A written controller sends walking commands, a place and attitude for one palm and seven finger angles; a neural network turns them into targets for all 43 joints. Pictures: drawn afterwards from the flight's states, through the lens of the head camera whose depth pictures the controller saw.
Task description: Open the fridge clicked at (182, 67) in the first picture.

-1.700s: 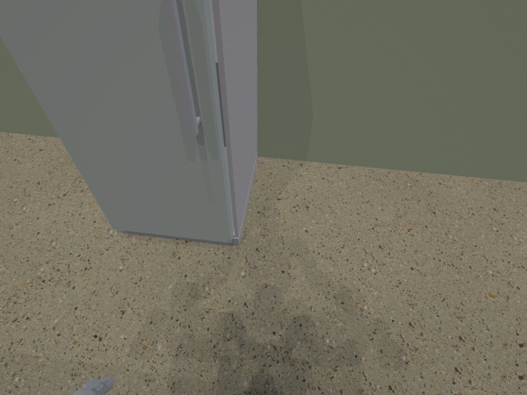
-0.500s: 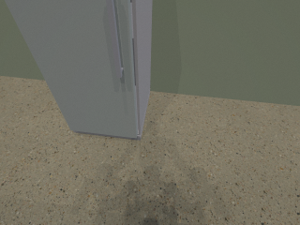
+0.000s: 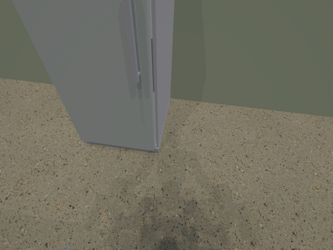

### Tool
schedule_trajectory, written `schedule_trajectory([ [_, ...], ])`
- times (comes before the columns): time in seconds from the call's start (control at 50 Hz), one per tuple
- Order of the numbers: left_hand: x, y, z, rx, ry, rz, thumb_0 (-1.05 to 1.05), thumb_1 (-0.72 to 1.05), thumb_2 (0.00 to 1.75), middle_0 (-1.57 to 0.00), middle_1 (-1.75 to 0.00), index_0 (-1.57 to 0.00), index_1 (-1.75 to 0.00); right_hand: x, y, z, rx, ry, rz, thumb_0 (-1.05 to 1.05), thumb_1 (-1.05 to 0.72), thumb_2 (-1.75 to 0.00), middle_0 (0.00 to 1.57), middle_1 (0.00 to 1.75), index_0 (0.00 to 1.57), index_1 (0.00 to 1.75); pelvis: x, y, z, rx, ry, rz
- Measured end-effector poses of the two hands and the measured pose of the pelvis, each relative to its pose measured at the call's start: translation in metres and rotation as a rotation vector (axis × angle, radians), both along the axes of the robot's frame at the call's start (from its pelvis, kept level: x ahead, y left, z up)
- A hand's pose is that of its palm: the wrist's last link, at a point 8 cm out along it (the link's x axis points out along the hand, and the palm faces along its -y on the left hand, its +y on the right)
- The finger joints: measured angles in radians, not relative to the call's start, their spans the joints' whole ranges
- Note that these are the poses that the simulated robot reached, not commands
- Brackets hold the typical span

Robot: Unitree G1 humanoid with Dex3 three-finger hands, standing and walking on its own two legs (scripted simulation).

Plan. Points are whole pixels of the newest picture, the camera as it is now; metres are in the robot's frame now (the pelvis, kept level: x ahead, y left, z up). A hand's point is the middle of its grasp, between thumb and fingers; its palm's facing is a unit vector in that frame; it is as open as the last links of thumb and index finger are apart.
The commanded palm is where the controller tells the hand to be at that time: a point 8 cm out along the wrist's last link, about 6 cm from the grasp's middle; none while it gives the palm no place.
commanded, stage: walk to a spot facing it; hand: right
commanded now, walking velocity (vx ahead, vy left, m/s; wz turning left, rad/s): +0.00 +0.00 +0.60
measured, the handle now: (132, 33) +0.81 +0.16 +0.14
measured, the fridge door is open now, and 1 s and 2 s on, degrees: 0 0 0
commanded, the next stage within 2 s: none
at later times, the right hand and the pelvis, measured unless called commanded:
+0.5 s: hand out of the picture +0.04 -0.15 -0.16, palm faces -0.18 +0.95 -0.25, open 7.4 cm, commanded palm none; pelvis -0.03 +0.04 +0.00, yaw +16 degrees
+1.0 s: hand out of the picture +0.14 -0.20 -0.17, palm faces -0.48 +0.85 -0.22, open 7.4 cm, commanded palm none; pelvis -0.04 -0.05 +0.00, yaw +34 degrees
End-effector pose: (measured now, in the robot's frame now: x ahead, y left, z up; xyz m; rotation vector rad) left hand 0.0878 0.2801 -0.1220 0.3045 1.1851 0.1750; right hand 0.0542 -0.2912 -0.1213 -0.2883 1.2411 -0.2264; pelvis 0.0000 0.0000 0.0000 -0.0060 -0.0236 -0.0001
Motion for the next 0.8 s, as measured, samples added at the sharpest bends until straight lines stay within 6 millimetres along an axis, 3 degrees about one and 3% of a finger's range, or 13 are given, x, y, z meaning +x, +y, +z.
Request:
schedule_trajectory([
  [0.16,-0.034,-0.011,-0.023,-0.075,-0.003,0.102,0.01,0.90,0.90,-0.20,-0.30,-0.21,-0.30,-0.002,0.032,-0.017,0.045,0.058,0.062,0.00,-0.91,-0.90,0.20,0.30,0.20,0.30,-0.011,0.010,-0.012,-0.033,-0.004,0.097],
  [0.28,-0.064,0.003,-0.051,-0.128,0.031,0.185,0.01,0.90,0.90,-0.20,-0.30,-0.21,-0.30,-0.003,0.067,-0.022,0.045,0.040,0.110,0.00,-0.91,-0.90,0.20,0.30,0.20,0.30,-0.017,0.029,-0.026,-0.023,-0.005,0.162],
  [0.44,-0.085,0.019,-0.026,-0.115,0.015,0.265,0.01,0.91,0.90,-0.20,-0.30,-0.20,-0.30,-0.011,0.092,-0.008,0.073,0.074,0.149,0.00,-0.90,-0.90,0.20,0.30,0.20,0.30,-0.027,0.038,-0.006,-0.033,0.021,0.237],
  [0.62,-0.100,0.021,-0.008,-0.055,-0.054,0.356,0.01,0.91,0.90,-0.20,-0.30,-0.20,-0.30,0.014,0.083,-0.009,0.085,0.047,0.246,0.00,-0.90,-0.90,0.20,0.30,0.20,0.30,-0.033,0.022,-0.003,-0.027,0.039,0.342],
  [0.74,-0.113,-0.003,0.003,-0.018,-0.104,0.414,0.01,0.91,0.90,-0.20,-0.30,-0.20,-0.30,0.040,0.060,-0.017,0.093,0.024,0.322,0.00,-0.90,-0.90,0.20,0.30,0.20,0.30,-0.038,-0.005,-0.006,-0.013,0.051,0.417],
  [0.8,-0.130,-0.022,0.006,0.011,-0.124,0.455,0.01,0.91,0.90,-0.20,-0.30,-0.20,-0.30,0.058,0.047,-0.027,0.105,0.014,0.364,0.00,-0.90,-0.90,0.20,0.30,0.20,0.30,-0.039,-0.022,-0.010,-0.005,0.048,0.449],
])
